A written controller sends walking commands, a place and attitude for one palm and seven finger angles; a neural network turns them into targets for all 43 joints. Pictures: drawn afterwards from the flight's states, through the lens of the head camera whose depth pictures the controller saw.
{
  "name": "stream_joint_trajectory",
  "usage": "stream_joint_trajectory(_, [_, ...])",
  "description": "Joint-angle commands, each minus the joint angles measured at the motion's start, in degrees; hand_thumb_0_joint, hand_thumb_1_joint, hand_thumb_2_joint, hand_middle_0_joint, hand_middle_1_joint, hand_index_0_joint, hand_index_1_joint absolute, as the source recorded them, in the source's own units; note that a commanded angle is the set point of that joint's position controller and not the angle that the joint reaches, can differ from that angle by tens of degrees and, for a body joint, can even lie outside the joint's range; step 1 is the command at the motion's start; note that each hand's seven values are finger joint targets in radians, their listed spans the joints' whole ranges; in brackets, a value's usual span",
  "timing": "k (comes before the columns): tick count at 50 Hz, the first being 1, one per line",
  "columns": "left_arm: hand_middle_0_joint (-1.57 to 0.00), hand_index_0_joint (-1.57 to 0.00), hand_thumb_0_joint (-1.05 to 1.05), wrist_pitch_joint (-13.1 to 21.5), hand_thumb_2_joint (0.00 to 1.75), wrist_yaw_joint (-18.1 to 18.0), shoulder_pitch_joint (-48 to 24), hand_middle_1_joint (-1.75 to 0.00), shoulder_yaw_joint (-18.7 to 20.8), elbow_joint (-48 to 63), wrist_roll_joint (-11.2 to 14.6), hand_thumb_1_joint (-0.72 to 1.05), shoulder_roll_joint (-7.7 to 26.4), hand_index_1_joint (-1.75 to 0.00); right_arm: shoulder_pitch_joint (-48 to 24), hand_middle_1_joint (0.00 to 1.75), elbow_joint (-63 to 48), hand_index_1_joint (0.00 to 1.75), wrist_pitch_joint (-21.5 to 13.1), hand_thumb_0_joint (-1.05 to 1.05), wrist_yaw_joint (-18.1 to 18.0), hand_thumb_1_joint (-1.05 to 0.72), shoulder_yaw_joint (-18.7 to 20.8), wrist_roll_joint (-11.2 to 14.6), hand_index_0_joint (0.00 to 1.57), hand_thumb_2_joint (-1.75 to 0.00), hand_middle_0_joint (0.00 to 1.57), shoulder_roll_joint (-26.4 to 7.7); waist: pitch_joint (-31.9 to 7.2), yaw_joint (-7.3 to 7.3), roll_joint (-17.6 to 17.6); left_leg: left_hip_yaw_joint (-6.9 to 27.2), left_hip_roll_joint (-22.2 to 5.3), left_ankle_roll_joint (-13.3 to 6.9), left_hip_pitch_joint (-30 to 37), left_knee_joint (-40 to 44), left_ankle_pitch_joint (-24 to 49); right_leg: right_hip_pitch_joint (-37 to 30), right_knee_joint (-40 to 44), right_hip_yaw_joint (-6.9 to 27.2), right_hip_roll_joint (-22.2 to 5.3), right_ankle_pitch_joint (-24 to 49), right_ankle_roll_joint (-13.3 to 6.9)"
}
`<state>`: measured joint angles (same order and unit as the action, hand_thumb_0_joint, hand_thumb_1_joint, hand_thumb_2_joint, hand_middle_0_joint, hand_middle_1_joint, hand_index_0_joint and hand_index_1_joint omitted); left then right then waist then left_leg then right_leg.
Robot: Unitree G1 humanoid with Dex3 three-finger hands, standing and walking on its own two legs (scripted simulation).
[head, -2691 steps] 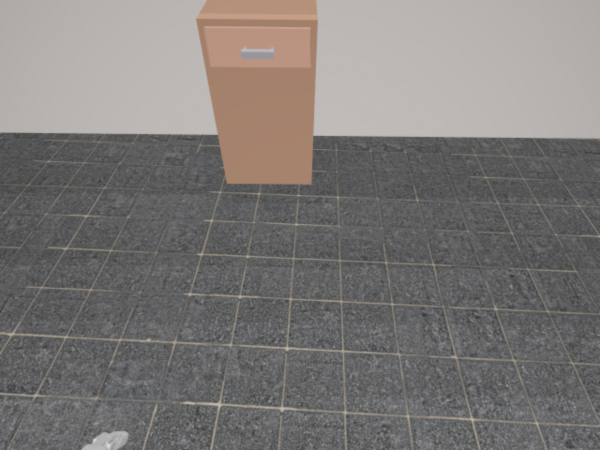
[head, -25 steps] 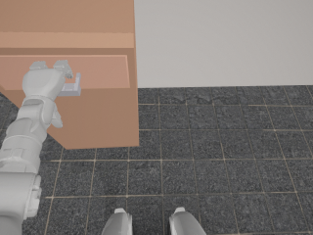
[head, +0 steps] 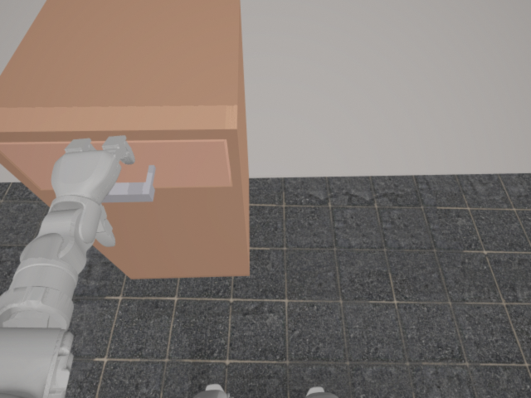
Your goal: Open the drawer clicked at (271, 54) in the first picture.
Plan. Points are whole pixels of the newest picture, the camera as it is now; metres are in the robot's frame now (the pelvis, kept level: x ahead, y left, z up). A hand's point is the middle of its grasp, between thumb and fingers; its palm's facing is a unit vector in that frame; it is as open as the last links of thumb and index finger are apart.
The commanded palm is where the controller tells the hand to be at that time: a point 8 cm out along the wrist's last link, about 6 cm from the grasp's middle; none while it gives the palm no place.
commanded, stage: re-aim the fingers above the handle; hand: left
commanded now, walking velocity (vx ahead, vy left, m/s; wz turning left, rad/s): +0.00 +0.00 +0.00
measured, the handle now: (121, 181) +0.49 +0.27 -0.04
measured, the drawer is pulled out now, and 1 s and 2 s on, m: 0.00 0.00 0.00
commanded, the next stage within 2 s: none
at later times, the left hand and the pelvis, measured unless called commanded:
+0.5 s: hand (100, 199) +0.42 +0.26 +0.02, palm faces -0.07 -0.03 -1.00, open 13.8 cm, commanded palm +0.40 +0.26 +0.07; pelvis -0.02 +0.00 +0.00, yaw +0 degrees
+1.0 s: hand (100, 193) +0.43 +0.27 +0.01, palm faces -0.12 -0.02 -0.99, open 13.8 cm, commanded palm +0.42 +0.27 +0.07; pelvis -0.03 +0.00 +0.00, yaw +0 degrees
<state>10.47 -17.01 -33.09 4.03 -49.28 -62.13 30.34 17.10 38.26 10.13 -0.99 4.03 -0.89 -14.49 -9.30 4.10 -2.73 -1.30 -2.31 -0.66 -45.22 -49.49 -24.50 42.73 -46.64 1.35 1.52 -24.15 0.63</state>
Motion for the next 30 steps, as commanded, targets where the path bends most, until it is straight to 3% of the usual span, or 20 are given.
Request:
stream_joint_trajectory(1, [-0.30, -0.30, 0.00, -1.60, 0.30, -4.54, -20.18, -1.20, 4.25, 12.88, 0.50, -0.50, 15.45, -1.20, 6.95, 0.30, -3.08, 0.30, -0.88, 0.00, -0.59, -0.90, 3.64, -0.33, 0.20, -0.90, 0.20, -8.90, -25.82, -0.21, -2.41, -0.37, 2.63, -1.58, 21.00, 1.18, 36.00, -11.31, 2.54, -2.69, 2.45, 32.02, -2.51])
stream_joint_trajectory(2, [-0.30, -0.30, 0.00, -1.46, 0.30, -4.57, -22.70, -1.20, 4.24, 14.93, 0.51, -0.50, 16.03, -1.20, 6.78, 0.30, -3.09, 0.30, -0.97, 0.00, -0.80, -0.90, 3.69, -0.18, 0.20, -0.90, 0.20, -8.97, -27.36, 0.32, -2.12, -0.37, 2.69, -1.69, 21.38, 1.47, 34.52, -11.59, 2.96, -2.45, 2.36, 31.69, -2.24])
stream_joint_trajectory(5, [-0.30, -0.30, 0.00, -1.94, 0.30, -3.54, -25.96, -1.20, 2.59, 13.48, 0.83, -0.50, 15.86, -1.20, 6.64, 0.30, -2.04, 0.30, -1.09, 0.00, -1.79, -0.90, 3.58, 0.16, 0.20, -0.90, 0.20, -9.12, -24.94, 2.30, -1.31, -0.20, 2.90, -2.00, 21.37, 1.94, 31.22, -10.30, 4.13, -2.27, 2.18, 29.74, -1.92])
stream_joint_trajectory(7, [-0.30, -0.30, 0.00, -1.77, 0.30, -2.68, -27.49, -1.20, 0.97, 13.07, 0.89, -0.50, 14.64, -1.20, 6.53, 0.30, -1.70, 0.30, -1.38, 0.00, -2.15, -0.90, 3.49, 0.28, 0.20, -0.90, 0.20, -9.00, -22.86, 2.59, -1.56, 0.16, 2.95, -2.01, 21.53, 2.50, 29.07, -8.73, 4.76, -2.56, 2.18, 26.92, -2.09])
stream_joint_trajectory(8, [-0.30, -0.30, 0.00, -1.68, 0.30, -2.08, -27.85, -1.20, -1.49, 12.81, 1.42, -0.50, 11.83, -1.20, 6.53, 0.30, -1.46, 0.30, -1.63, 0.00, -2.26, -0.90, 3.60, 0.19, 0.20, -0.90, 0.20, -8.83, -22.11, 3.17, -2.49, 0.17, 3.00, -2.03, 22.42, 2.59, 28.54, -8.18, 5.10, -2.67, 2.15, 26.10, -2.29])
stream_joint_trajectory(10, [-0.30, -0.30, 0.00, -0.81, 0.30, -1.29, -27.98, -1.20, -0.85, 13.83, 1.31, -0.50, 12.58, -1.20, 6.65, 0.30, -1.41, 0.30, -1.76, 0.00, -2.42, -0.90, 3.57, 0.16, 0.20, -0.90, 0.20, -8.56, -24.51, 2.51, -3.99, 0.42, 2.83, -1.85, 24.86, 2.41, 31.30, -7.33, 4.75, -2.64, 2.26, 26.43, -2.26])
stream_joint_trajectory(13, [-0.30, -0.30, 0.00, -1.17, 0.30, -0.35, -24.63, -1.20, -0.38, 8.95, 1.63, -0.50, 12.60, -1.20, 6.36, 0.30, -1.26, 0.30, -1.49, 0.00, -2.18, -0.90, 3.18, 0.13, 0.20, -0.90, 0.20, -8.55, -20.02, 1.53, -3.58, 0.39, 2.99, -1.67, 21.77, 3.00, 28.55, -7.29, 5.01, -3.07, 2.32, 24.43, -2.76])
stream_joint_trajectory(14, [-0.30, -0.30, 0.00, -1.34, 0.30, -0.30, -23.60, -1.20, 1.90, 8.03, 1.57, -0.50, 14.65, -1.20, 6.23, 0.30, -1.49, 0.30, -1.29, 0.00, -2.02, -0.90, 2.98, 0.09, 0.20, -0.90, 0.20, -8.62, -19.79, 0.61, -2.32, 0.35, 2.97, -1.73, 20.68, 3.08, 29.23, -8.04, 4.68, -3.01, 2.39, 24.96, -2.89])
stream_joint_trajectory(19, [-0.30, -0.30, 0.00, -2.26, 0.30, -1.13, -17.18, -1.20, 6.16, 5.88, 0.47, -0.50, 18.35, -1.20, 4.92, 0.30, -3.53, 0.30, -0.43, 0.00, -0.99, -0.90, 2.37, -0.07, 0.20, -0.90, 0.20, -8.88, -20.45, -2.99, -1.91, -0.45, 3.32, -1.55, 16.48, 3.53, 29.03, -11.34, 3.17, -2.91, 2.43, 26.34, -3.21])
stream_joint_trajectory(21, [-0.30, -0.30, 0.00, -2.75, 0.30, -1.60, -17.96, -1.20, 4.60, 5.19, 0.04, -0.50, 17.11, -1.20, 4.95, 0.30, -3.95, 0.30, -0.41, 0.00, -1.01, -0.90, 2.45, 0.15, 0.20, -0.90, 0.20, -8.93, -19.08, -2.01, -0.59, -0.93, 3.29, -1.71, 15.05, 3.72, 25.82, -10.80, 3.71, -2.75, 2.33, 24.93, -2.82])
stream_joint_trajectory(22, [-0.30, -0.30, 0.00, -2.68, 0.30, -1.84, -19.46, -1.20, 5.24, 5.66, -0.42, -0.50, 18.25, -1.20, 5.04, 0.30, -4.11, 0.30, -0.45, 0.00, -1.13, -0.90, 2.51, 0.39, 0.20, -0.90, 0.20, -9.06, -18.63, -1.45, 1.13, -0.92, 3.20, -1.84, 14.21, 3.90, 24.30, -10.52, 4.04, -2.60, 2.30, 24.08, -2.60])
stream_joint_trajectory(24, [-0.30, -0.30, 0.00, -2.19, 0.30, -1.99, -21.34, -1.20, 5.72, 6.85, -0.09, -0.50, 19.25, -1.20, 5.22, 0.30, -4.13, 0.30, -0.60, 0.00, -1.40, -0.90, 2.60, 0.24, 0.20, -0.90, 0.20, -9.45, -19.58, -1.25, 0.88, -0.77, 3.19, -1.98, 14.34, 3.89, 23.18, -10.83, 3.99, -2.31, 2.19, 22.82, -2.67])
stream_joint_trajectory(26, [-0.30, -0.30, 0.00, -1.29, 0.30, -2.19, -24.95, -1.20, 3.09, 8.05, -0.29, -0.50, 17.05, -1.20, 5.68, 0.30, -3.80, 0.30, -1.14, 0.00, -1.84, -0.90, 2.99, 0.43, 0.20, -0.90, 0.20, -9.22, -20.28, 0.58, -0.13, -0.58, 3.10, -2.13, 15.89, 3.66, 21.06, -8.73, 4.41, -2.13, 2.19, 20.56, -2.44])
stream_joint_trajectory(30, [-0.30, -0.30, 0.00, 1.20, 0.30, -2.20, -31.30, -1.20, 2.11, 9.95, 0.11, -0.50, 17.78, -1.20, 7.01, 0.30, -2.38, 0.30, -2.35, 0.00, -2.98, -0.90, 3.16, 0.62, 0.20, -0.90, 0.20, -9.19, -21.31, 2.84, -0.94, 0.35, 3.02, -2.35, 16.95, 3.13, 17.82, -5.43, 5.02, -1.73, 2.12, 16.54, -2.07])
